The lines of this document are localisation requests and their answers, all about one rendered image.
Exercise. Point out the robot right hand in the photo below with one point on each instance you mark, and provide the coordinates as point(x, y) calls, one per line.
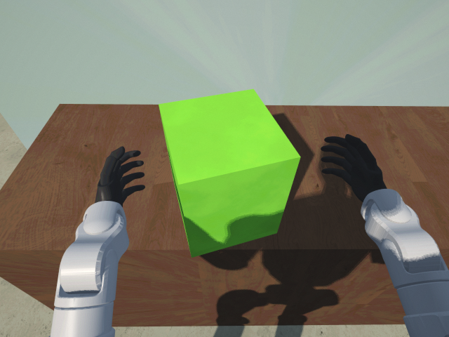
point(362, 172)

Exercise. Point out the robot left hand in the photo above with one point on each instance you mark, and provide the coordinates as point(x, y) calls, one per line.
point(111, 184)

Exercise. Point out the pedestal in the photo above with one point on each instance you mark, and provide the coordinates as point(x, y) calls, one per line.
point(320, 268)

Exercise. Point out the carton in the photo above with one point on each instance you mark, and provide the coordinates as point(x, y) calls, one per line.
point(232, 165)

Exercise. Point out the robot left forearm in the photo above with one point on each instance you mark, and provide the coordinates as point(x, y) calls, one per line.
point(86, 286)

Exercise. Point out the robot right forearm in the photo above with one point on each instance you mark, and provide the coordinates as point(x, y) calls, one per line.
point(414, 262)

